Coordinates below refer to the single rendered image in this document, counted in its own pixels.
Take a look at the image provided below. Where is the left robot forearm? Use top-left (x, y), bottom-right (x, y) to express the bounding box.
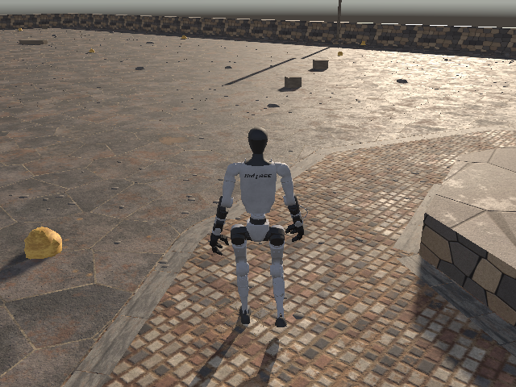
top-left (212, 196), bottom-right (229, 235)

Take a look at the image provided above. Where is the robot right upper arm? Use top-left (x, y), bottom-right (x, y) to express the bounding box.
top-left (275, 162), bottom-right (296, 206)

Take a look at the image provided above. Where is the robot right hand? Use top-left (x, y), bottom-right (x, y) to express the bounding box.
top-left (285, 224), bottom-right (304, 242)

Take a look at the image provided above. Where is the robot left upper arm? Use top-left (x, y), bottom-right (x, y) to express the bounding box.
top-left (221, 162), bottom-right (241, 208)

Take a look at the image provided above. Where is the humanoid robot head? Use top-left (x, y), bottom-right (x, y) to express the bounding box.
top-left (244, 127), bottom-right (272, 166)

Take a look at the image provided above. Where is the right robot forearm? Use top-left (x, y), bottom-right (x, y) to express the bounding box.
top-left (288, 194), bottom-right (303, 227)

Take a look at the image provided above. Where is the left robot thigh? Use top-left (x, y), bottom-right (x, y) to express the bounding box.
top-left (231, 224), bottom-right (249, 277)

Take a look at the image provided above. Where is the robot left hand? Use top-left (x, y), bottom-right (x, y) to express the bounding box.
top-left (210, 233), bottom-right (229, 255)

